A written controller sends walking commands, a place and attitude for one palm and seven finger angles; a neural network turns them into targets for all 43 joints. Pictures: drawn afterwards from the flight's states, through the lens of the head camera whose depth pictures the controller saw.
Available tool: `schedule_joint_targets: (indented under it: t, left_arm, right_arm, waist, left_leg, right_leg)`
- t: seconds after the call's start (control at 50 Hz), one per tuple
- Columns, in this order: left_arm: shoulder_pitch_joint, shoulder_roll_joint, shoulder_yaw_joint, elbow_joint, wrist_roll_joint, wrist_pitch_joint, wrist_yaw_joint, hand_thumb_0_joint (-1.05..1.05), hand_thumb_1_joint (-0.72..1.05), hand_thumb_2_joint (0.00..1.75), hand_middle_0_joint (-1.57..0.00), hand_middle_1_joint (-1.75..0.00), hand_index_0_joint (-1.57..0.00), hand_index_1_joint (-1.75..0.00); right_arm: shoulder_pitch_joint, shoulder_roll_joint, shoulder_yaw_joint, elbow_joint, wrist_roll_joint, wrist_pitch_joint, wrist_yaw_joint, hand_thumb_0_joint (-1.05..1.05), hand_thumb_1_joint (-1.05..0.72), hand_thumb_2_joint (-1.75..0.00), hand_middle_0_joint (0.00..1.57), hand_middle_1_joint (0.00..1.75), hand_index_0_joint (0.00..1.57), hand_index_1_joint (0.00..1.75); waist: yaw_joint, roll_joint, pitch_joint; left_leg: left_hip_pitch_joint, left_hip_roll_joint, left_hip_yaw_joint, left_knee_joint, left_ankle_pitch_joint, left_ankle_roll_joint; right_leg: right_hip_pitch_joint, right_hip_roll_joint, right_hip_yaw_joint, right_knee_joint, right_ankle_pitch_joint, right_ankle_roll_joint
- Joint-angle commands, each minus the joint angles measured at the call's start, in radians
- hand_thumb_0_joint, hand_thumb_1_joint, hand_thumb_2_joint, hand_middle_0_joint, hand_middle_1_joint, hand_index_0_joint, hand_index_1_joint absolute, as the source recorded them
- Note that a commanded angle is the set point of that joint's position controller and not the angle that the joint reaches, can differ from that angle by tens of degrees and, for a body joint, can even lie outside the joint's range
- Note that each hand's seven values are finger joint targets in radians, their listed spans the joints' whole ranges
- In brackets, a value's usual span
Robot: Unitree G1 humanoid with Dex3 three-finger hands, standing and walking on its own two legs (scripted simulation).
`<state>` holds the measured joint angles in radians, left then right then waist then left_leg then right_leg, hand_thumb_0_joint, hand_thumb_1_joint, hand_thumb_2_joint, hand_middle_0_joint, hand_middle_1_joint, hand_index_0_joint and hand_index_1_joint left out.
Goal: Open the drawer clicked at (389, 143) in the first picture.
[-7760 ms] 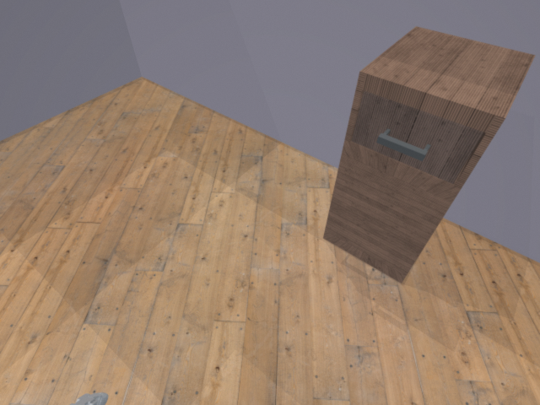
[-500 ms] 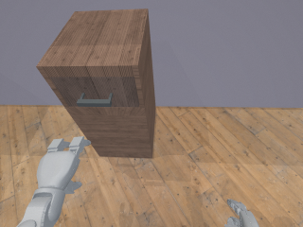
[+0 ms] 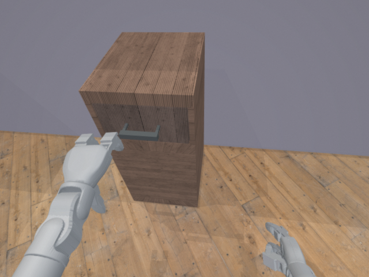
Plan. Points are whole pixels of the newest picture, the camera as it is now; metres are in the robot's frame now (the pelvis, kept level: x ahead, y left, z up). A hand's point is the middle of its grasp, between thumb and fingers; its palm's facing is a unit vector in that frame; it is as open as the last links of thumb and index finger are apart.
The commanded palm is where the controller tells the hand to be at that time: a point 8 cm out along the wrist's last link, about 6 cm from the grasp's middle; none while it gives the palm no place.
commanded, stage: raise the hand with hooked fingers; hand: left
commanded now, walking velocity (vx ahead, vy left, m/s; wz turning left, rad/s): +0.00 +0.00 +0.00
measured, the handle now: (140, 131) +0.58 +0.26 -0.10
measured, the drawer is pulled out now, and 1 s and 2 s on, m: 0.00 0.00 0.00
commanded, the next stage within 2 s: move the hooked fingers above the handle in 0.48 s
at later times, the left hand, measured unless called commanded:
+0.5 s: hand (100, 167) +0.30 +0.24 +0.07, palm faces +0.05 -0.08 -1.00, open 13.8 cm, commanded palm +0.28 +0.24 +0.13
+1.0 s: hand (116, 154) +0.36 +0.23 +0.05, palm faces -0.03 -0.03 -1.00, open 13.8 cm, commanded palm +0.35 +0.24 +0.10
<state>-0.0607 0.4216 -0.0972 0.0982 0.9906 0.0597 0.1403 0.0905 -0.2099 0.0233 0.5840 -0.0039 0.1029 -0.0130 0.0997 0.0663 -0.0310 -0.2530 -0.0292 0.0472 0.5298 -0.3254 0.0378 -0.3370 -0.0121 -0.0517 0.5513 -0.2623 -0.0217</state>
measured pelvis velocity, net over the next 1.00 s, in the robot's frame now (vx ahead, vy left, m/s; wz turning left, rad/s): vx -0.01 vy -0.02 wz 0.01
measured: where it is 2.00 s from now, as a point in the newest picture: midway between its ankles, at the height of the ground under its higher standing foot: outside the picture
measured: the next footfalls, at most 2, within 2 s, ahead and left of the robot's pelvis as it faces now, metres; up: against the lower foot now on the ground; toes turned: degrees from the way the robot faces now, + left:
none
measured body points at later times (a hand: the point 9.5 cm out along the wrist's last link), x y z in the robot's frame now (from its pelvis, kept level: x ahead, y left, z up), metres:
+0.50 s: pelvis +0.00 +0.00 +0.00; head +0.03 -0.03 +0.45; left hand +0.30 +0.24 +0.13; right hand +0.18 -0.23 -0.12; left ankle -0.03 +0.09 -0.73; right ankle +0.01 -0.11 -0.73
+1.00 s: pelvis -0.01 -0.02 -0.01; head +0.04 -0.04 +0.44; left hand +0.36 +0.23 +0.10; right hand +0.15 -0.26 -0.13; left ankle -0.03 +0.09 -0.73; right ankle +0.01 -0.11 -0.73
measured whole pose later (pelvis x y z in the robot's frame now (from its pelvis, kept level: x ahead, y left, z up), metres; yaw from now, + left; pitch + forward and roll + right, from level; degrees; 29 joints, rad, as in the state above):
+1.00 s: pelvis -0.01 -0.02 -0.01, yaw +1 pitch +8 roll +1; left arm -0.42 0.47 -0.06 0.55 1.02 -0.12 0.16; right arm 0.19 -0.25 -0.03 0.64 0.01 0.10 -0.04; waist 0.04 0.05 -0.05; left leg -0.41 -0.02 0.03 0.59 -0.32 0.02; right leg -0.49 0.00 -0.07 0.60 -0.26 -0.04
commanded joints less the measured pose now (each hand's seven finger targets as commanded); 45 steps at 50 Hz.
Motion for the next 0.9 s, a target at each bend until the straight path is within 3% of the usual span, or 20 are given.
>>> schedule_joint_targets:
  t: [0.0, 0.06, 0.16, 0.32, 0.48, 0.56, 0.62, 0.66, 0.72, 0.74, 0.78, 0.8, 0.84, 0.88]
  left_arm:
    - [-0.332, 0.209, 0.123, -0.198, -0.002, -0.019, 0.005, 0.0, -0.5, 0.3, -0.3, -1.2, -0.3, -1.2]
    - [-0.363, 0.228, 0.137, -0.189, -0.02, -0.036, -0.014, 0.0, -0.5, 0.3, -0.3, -1.2, -0.3, -1.2]
    - [-0.263, 0.199, 0.131, -0.154, -0.047, -0.055, -0.05, 0.0, -0.5, 0.3, -0.3, -1.2, -0.3, -1.2]
    - [-0.28, 0.257, 0.204, -0.237, -0.041, -0.114, 0.018, 0.0, -0.5, 0.3, -0.3, -1.2, -0.3, -1.2]
    - [-0.282, 0.226, 0.163, -0.204, -0.035, -0.075, 0.049, 0.0, -0.5, 0.3, -0.3, -1.2, -0.3, -1.2]
    - [-0.258, 0.216, 0.152, -0.18, -0.042, -0.061, 0.03, 0.0, -0.5, 0.3, -0.3, -1.2, -0.3, -1.2]
    - [-0.307, 0.257, 0.184, -0.08, -0.035, -0.059, 0.019, 0.0, -0.5, 0.3, -0.3, -1.2, -0.3, -1.2]
    - [-0.395, 0.257, 0.166, -0.018, -0.026, -0.07, 0.015, 0.0, -0.5, 0.3, -0.3, -1.2, -0.3, -1.2]
    - [-0.51, 0.235, 0.128, -0.003, -0.017, -0.111, 0.015, 0.0, -0.5, 0.3, -0.3, -1.2, -0.3, -1.2]
    - [-0.543, 0.259, 0.143, 0.021, -0.009, -0.125, 0.02, 0.0, -0.5, 0.3, -0.3, -1.2, -0.3, -1.2]
    - [-0.621, 0.228, 0.105, 0.061, -0.003, -0.152, 0.03, 0.0, -0.5, 0.3, -0.3, -1.2, -0.3, -1.2]
    - [-0.634, 0.259, 0.136, 0.098, 0.004, -0.162, 0.039, 0.0, -0.5, 0.3, -0.3, -1.2, -0.3, -1.2]
    - [-0.68, 0.262, 0.136, 0.175, 0.008, -0.17, 0.052, 0.0, -0.5, 0.3, -0.3, -1.2, -0.3, -1.2]
    - [-0.703, 0.279, 0.154, 0.228, 0.016, -0.179, 0.066, 0.0, -0.5, 0.3, -0.3, -1.2, -0.3, -1.2]
  right_arm:
    - [-0.071, -0.127, -0.048, -0.124, -0.003, -0.035, -0.016, 0.0, -0.9, -0.9, 0.2, 0.3, 0.2, 0.3]
    - [-0.06, -0.13, -0.048, -0.119, -0.001, -0.036, -0.015, 0.0, -0.9, -0.9, 0.2, 0.3, 0.2, 0.3]
    - [-0.05, -0.141, -0.055, -0.126, 0.003, -0.028, -0.002, 0.0, -0.9, -0.9, 0.2, 0.3, 0.2, 0.3]
    - [-0.034, -0.15, -0.074, -0.12, -0.002, -0.037, 0.003, 0.0, -0.9, -0.9, 0.2, 0.3, 0.2, 0.3]
    - [-0.044, -0.149, -0.078, -0.107, 0.008, -0.035, 0.0, 0.0, -0.9, -0.9, 0.2, 0.3, 0.2, 0.3]
    - [-0.051, -0.147, -0.074, -0.109, 0.009, -0.032, -0.003, 0.0, -0.9, -0.9, 0.2, 0.3, 0.2, 0.3]
    - [-0.044, -0.155, -0.068, -0.099, 0.013, -0.025, -0.015, 0.0, -0.9, -0.9, 0.2, 0.3, 0.2, 0.3]
    - [-0.034, -0.152, -0.065, -0.09, 0.016, -0.027, -0.025, 0.0, -0.9, -0.9, 0.2, 0.3, 0.2, 0.3]
    - [-0.016, -0.148, -0.072, -0.092, 0.011, -0.038, -0.033, 0.0, -0.9, -0.9, 0.2, 0.3, 0.2, 0.3]
    - [-0.005, -0.148, -0.072, -0.084, 0.011, -0.04, -0.035, 0.0, -0.9, -0.9, 0.2, 0.3, 0.2, 0.3]
    - [0.016, -0.146, -0.077, -0.078, 0.009, -0.044, -0.037, 0.0, -0.9, -0.9, 0.2, 0.3, 0.2, 0.3]
    - [0.032, -0.147, -0.082, -0.07, 0.008, -0.046, -0.039, 0.0, -0.9, -0.9, 0.2, 0.3, 0.2, 0.3]
    - [0.054, -0.15, -0.085, -0.067, 0.01, -0.045, -0.04, 0.0, -0.9, -0.9, 0.2, 0.3, 0.2, 0.3]
    - [0.077, -0.154, -0.092, -0.06, 0.009, -0.043, -0.04, 0.0, -0.9, -0.9, 0.2, 0.3, 0.2, 0.3]
  waist:
    - [-0.025, -0.018, -0.228]
    - [-0.025, -0.021, -0.235]
    - [-0.014, -0.05, -0.208]
    - [-0.004, -0.028, -0.275]
    - [-0.013, -0.017, -0.271]
    - [-0.015, -0.056, -0.241]
    - [-0.025, -0.095, -0.191]
    - [-0.038, -0.108, -0.177]
    - [-0.054, -0.056, -0.234]
    - [-0.057, -0.043, -0.239]
    - [-0.074, -0.024, -0.258]
    - [-0.07, -0.028, -0.268]
    - [-0.078, -0.053, -0.271]
    - [-0.073, -0.069, -0.319]
  left_leg:
    - [0.062, 0.01, -0.059, -0.085, 0.386, -0.021]
    - [0.07, 0.01, -0.064, -0.092, 0.404, -0.023]
    - [0.041, 0.013, -0.057, -0.103, 0.42, -0.025]
    - [0.05, 0.011, -0.066, -0.092, 0.451, -0.033]
    - [0.048, 0.006, -0.052, -0.096, 0.41, -0.026]
    - [0.03, 0.003, -0.045, -0.103, 0.376, -0.017]
    - [-0.026, -0.004, -0.033, -0.107, 0.301, -0.01]
    - [-0.046, -0.008, -0.026, -0.1, 0.254, -0.004]
    - [-0.022, -0.014, -0.03, -0.073, 0.247, -0.002]
    - [-0.028, -0.015, -0.033, -0.066, 0.231, -0.002]
    - [-0.029, -0.017, -0.033, -0.044, 0.229, 0.0]
    - [-0.042, -0.018, -0.035, -0.037, 0.236, -0.001]
    - [-0.081, -0.021, -0.034, -0.02, 0.21, 0.002]
    - [-0.104, -0.023, -0.032, -0.003, 0.239, 0.003]
  right_leg:
    - [0.171, 0.023, 0.035, -0.063, 0.244, -0.033]
    - [0.188, 0.024, 0.033, -0.073, 0.254, -0.033]
    - [0.198, 0.022, 0.03, -0.081, 0.272, -0.031]
    - [0.207, 0.023, 0.041, -0.07, 0.286, -0.033]
    - [0.195, 0.02, 0.042, -0.074, 0.268, -0.032]
    - [0.203, 0.018, 0.046, -0.085, 0.26, -0.028]
    - [0.191, 0.02, 0.05, -0.096, 0.22, -0.024]
    - [0.164, 0.016, 0.055, -0.099, 0.183, -0.02]
    - [0.134, 0.017, 0.056, -0.085, 0.168, -0.021]
    - [0.119, 0.016, 0.056, -0.081, 0.149, -0.022]
    - [0.086, 0.015, 0.055, -0.067, 0.15, -0.022]
    - [0.085, 0.017, 0.053, -0.057, 0.158, -0.024]
    - [0.073, 0.015, 0.057, -0.048, 0.141, -0.019]
    - [0.089, 0.015, 0.059, -0.025, 0.185, -0.019]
